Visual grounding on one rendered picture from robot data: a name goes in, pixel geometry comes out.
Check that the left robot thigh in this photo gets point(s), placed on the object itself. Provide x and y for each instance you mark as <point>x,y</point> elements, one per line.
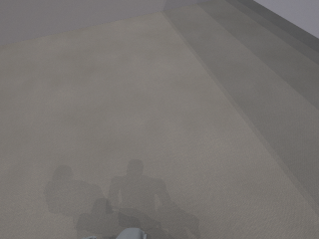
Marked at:
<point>132,233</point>

